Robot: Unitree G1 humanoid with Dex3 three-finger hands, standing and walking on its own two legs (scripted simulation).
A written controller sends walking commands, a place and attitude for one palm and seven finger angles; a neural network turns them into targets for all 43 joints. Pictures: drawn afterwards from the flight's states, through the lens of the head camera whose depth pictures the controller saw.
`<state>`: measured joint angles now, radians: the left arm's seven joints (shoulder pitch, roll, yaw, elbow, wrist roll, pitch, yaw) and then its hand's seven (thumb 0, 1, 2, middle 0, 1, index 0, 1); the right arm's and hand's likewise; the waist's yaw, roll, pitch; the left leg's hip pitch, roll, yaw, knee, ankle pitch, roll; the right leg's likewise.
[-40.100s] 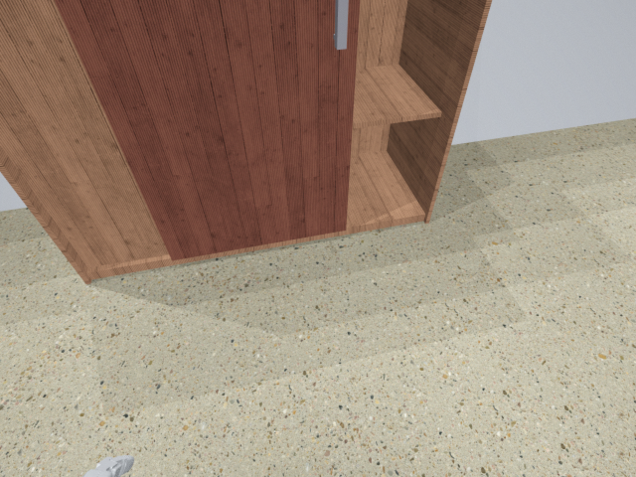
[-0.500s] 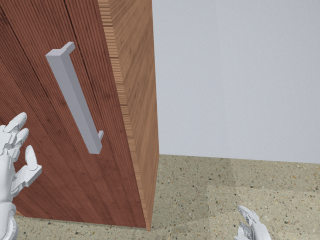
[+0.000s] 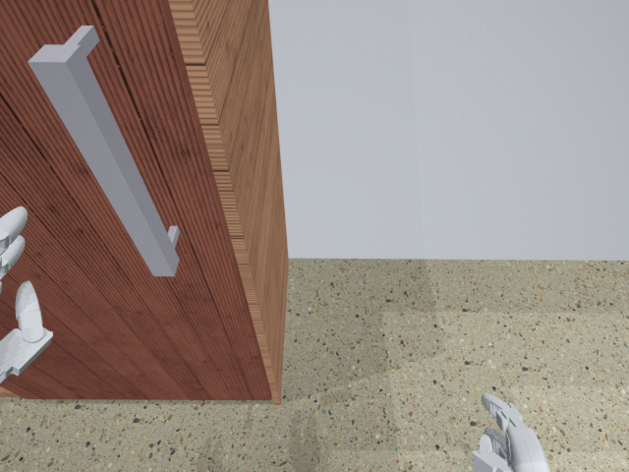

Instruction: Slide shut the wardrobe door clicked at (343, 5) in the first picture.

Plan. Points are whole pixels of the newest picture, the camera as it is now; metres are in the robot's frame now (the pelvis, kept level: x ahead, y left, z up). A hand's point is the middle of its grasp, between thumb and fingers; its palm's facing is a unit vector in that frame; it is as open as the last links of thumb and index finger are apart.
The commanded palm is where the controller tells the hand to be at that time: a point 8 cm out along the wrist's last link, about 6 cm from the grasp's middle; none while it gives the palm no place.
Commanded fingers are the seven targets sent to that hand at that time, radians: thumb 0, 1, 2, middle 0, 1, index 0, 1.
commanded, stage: step back with the hand held close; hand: left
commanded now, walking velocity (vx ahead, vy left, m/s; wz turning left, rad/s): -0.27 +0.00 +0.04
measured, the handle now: (133, 174) +0.36 +0.22 +0.20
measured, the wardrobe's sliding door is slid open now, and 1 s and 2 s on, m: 0.00 0.00 0.00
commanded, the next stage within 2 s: stop stepping back and stand still in 0.82 s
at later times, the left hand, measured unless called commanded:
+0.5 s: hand out of the picture +0.14 +0.29 +0.17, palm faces +0.46 -0.76 -0.46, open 7.4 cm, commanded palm +0.06 +0.33 +0.18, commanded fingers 0.00 0.90 0.90 -0.20 -0.30 -0.20 -0.30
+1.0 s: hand out of the picture +0.03 +0.26 +0.19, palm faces +0.40 -0.78 -0.48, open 7.4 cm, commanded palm -0.01 +0.29 +0.18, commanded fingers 0.00 0.90 0.90 -0.20 -0.30 -0.20 -0.30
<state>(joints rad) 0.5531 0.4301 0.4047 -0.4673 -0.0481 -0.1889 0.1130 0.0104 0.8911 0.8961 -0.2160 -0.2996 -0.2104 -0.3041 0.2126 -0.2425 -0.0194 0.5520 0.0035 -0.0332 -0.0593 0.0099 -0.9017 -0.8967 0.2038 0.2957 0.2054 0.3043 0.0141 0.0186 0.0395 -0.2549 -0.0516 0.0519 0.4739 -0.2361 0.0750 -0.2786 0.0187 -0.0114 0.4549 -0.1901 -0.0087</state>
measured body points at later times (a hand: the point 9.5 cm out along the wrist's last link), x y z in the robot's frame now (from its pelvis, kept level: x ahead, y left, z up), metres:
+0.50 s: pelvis -0.06 +0.02 -0.01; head -0.04 +0.05 +0.44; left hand +0.10 +0.33 +0.19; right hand +0.10 -0.22 -0.08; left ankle +0.01 +0.07 -0.74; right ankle -0.07 -0.13 -0.68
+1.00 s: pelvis -0.16 +0.00 +0.00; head -0.15 +0.02 +0.45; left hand +0.01 +0.30 +0.21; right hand +0.00 -0.24 -0.08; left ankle -0.18 +0.10 -0.66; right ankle -0.22 -0.12 -0.74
